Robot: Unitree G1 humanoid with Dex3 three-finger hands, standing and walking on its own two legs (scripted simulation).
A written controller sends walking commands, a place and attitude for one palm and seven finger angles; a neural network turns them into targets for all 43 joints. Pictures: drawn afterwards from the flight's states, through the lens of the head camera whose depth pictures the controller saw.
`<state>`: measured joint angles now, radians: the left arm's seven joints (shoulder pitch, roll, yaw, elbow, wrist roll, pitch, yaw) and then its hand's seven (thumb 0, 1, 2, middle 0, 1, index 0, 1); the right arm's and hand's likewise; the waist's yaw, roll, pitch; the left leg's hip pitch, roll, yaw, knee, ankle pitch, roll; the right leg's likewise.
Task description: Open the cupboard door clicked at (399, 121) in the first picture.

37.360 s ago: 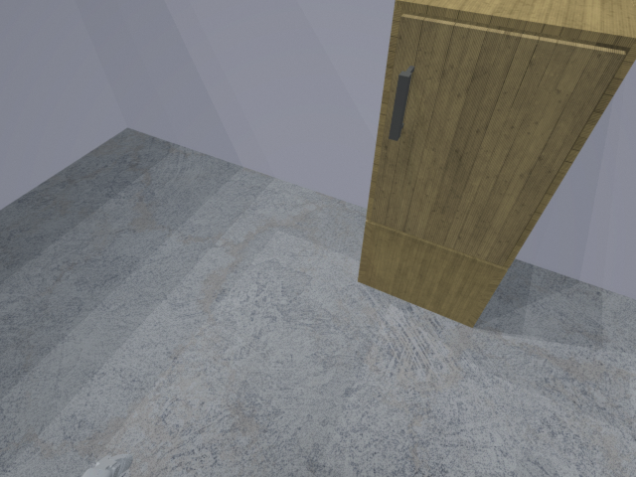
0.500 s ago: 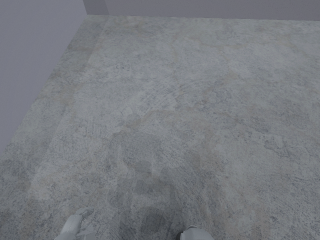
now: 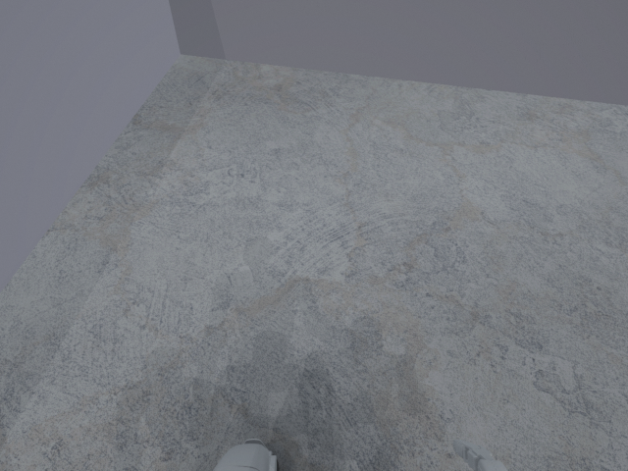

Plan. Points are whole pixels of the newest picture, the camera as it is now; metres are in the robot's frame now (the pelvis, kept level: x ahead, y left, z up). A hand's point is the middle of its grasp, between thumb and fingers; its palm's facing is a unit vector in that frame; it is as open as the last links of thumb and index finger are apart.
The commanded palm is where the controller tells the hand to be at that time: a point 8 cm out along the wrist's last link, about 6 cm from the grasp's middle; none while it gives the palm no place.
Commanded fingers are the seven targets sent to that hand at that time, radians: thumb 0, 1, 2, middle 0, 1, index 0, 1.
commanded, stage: turn to face it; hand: left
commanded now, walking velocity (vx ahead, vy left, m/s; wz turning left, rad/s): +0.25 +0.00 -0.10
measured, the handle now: out of the picture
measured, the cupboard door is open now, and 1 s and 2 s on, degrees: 44 44 44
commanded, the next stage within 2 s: none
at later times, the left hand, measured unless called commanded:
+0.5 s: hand (208, 369) +0.27 +0.20 -0.14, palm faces +0.15 -0.96 -0.24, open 7.4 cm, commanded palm none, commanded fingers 0.00 0.90 0.90 -0.20 -0.30 -0.20 -0.30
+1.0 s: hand out of the picture +0.09 +0.21 -0.18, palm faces +0.51 -0.82 -0.26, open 7.4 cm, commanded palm none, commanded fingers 0.00 0.90 0.90 -0.20 -0.30 -0.20 -0.30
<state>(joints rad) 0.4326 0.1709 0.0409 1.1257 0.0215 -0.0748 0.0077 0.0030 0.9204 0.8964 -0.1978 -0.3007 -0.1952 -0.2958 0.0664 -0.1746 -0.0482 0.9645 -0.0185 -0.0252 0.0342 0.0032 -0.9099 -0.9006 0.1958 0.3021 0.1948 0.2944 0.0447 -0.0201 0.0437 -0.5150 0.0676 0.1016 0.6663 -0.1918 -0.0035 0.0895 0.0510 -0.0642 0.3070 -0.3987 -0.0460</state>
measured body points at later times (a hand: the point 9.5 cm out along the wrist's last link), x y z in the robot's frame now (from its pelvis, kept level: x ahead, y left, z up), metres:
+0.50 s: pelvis +0.15 -0.01 +0.00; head +0.19 -0.02 +0.45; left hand +0.26 +0.25 -0.12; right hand +0.15 -0.25 -0.16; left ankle +0.13 +0.11 -0.73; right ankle +0.18 -0.12 -0.73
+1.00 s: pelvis +0.17 +0.00 -0.01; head +0.21 +0.05 +0.44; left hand +0.06 +0.26 -0.16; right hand +0.44 -0.16 -0.11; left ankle +0.17 +0.10 -0.73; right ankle +0.19 -0.14 -0.67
